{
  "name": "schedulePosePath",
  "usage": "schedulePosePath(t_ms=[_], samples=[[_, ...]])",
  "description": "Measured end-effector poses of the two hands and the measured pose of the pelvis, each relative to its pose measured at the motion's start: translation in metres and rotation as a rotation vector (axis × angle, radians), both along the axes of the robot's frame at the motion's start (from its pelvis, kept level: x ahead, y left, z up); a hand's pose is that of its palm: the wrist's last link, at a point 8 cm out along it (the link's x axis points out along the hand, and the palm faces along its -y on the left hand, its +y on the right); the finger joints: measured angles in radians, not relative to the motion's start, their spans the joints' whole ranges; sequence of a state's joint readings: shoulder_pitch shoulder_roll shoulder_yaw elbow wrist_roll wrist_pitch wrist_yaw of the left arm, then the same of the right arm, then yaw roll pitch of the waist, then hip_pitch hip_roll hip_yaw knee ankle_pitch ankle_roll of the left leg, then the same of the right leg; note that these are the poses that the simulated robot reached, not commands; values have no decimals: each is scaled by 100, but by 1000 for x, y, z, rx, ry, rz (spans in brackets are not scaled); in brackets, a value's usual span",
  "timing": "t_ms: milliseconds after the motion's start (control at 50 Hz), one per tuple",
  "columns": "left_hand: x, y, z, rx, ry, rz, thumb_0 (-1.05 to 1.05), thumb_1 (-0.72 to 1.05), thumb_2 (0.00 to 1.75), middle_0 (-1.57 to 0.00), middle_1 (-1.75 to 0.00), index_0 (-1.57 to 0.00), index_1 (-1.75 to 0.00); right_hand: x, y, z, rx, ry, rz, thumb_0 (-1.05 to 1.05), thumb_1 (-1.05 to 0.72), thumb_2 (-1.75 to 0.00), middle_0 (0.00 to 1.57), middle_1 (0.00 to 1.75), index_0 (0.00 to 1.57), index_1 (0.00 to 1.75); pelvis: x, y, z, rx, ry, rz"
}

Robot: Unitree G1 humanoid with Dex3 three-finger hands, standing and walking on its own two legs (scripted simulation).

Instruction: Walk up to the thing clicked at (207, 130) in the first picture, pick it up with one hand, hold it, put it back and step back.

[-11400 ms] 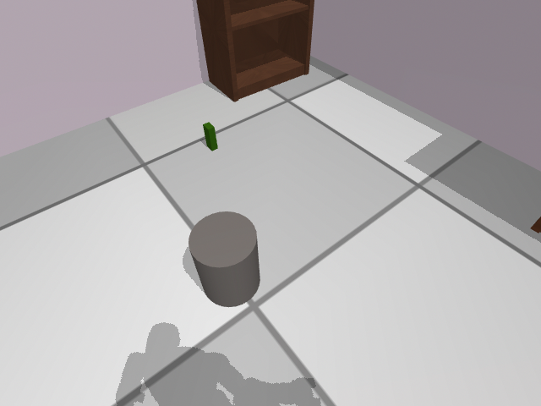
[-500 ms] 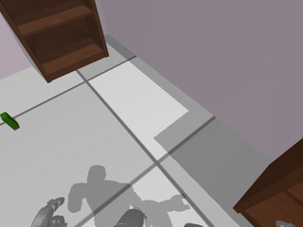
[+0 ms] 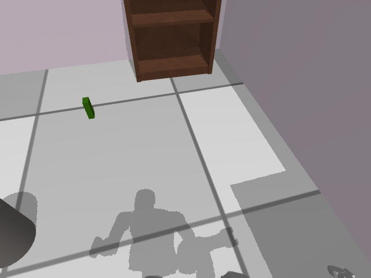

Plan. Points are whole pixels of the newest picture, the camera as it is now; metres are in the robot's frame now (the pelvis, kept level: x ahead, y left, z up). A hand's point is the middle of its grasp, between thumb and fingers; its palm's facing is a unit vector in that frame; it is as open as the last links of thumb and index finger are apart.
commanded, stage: walk up
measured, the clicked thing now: (88, 108) +1.27 +0.76 -0.67
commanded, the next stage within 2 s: stand in 1.36 s
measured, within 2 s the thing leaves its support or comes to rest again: neither
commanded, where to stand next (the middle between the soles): +0.06 +0.02 m, yaw +23 degrees
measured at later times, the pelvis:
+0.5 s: pelvis +0.00 +0.00 -0.01, yaw +17 degrees
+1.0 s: pelvis +0.02 -0.02 +0.01, yaw +25 degrees
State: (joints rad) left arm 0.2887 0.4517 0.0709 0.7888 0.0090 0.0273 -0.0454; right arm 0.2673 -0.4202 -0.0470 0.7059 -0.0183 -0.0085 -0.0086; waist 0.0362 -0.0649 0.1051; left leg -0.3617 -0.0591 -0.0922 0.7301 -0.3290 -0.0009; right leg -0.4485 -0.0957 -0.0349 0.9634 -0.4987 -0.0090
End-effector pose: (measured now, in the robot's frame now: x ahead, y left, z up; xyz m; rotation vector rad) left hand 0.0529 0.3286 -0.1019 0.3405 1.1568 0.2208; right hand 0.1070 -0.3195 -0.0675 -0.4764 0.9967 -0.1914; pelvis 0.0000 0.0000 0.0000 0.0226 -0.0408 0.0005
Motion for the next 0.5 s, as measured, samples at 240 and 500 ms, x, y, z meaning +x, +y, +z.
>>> schedulePosePath(t_ms=[240,500], samples=[[-38,-26,25,63,-74,125,0,90,90,-21,-30,-20,-30,50,1,-19,62,52,157,0,-90,-90,21,30,20,30,-5,-23,6,-1,-1,166],[-89,15,0,65,15,298,0,90,90,-21,-30,-20,-30,70,31,-21,-3,82,246,0,-90,-90,21,30,20,30,3,-1,-7,0,3,297]])
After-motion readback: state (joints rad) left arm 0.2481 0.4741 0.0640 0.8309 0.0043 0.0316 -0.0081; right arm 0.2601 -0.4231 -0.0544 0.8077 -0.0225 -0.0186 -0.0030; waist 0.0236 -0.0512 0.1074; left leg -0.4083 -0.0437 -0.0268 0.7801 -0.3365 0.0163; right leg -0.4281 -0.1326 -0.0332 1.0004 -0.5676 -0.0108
